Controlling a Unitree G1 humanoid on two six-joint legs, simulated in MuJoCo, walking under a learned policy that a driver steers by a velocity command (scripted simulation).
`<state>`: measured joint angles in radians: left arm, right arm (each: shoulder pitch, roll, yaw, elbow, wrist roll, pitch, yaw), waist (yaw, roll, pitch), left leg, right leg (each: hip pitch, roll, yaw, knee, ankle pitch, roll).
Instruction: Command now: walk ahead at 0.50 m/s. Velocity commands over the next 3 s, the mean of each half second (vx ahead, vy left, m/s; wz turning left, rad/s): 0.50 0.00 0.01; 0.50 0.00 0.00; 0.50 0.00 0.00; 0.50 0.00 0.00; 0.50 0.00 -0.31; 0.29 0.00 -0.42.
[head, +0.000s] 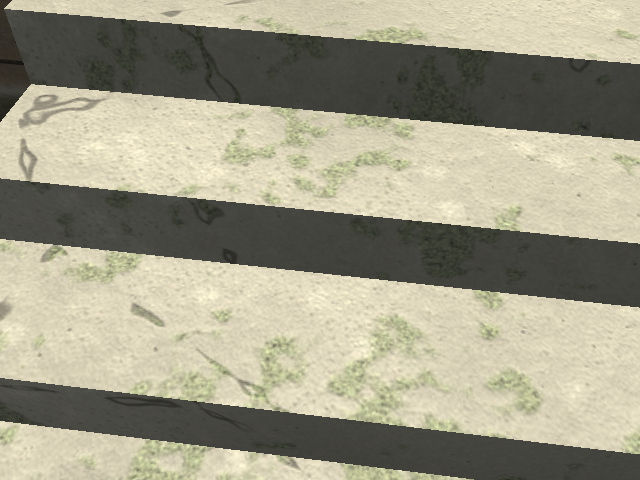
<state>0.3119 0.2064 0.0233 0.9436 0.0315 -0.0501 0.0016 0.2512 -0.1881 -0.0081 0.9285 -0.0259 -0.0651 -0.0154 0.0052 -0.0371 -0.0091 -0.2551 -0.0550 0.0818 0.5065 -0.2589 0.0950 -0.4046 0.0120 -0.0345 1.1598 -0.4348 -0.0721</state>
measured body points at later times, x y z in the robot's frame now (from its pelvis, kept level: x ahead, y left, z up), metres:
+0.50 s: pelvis +0.22 -0.06 +0.08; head +0.22 -0.05 +0.53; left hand +0.36 +0.16 -0.04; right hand +0.24 -0.30 -0.06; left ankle +0.09 +0.08 -0.48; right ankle +0.28 -0.12 -0.57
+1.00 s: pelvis +0.51 -0.04 +0.21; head +0.52 -0.05 +0.66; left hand +0.39 +0.14 +0.07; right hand +0.78 -0.20 +0.15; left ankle +0.62 +0.05 -0.40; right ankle +0.31 -0.12 -0.51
